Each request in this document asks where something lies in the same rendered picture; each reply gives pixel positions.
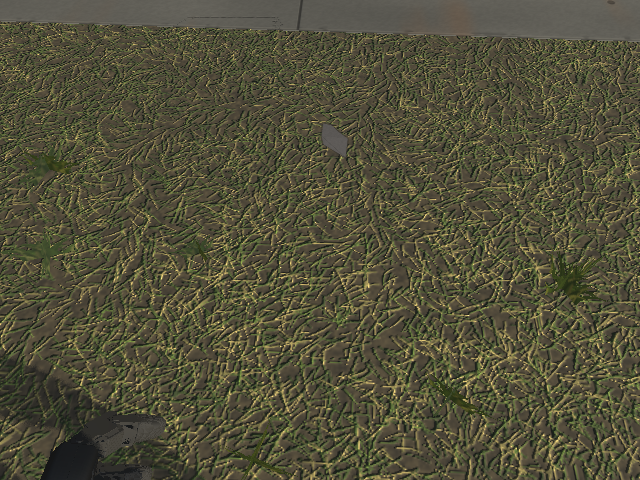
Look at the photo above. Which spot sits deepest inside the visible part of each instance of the robot left hand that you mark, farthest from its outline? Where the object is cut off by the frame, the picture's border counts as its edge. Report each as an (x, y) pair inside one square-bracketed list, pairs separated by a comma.
[(77, 459)]

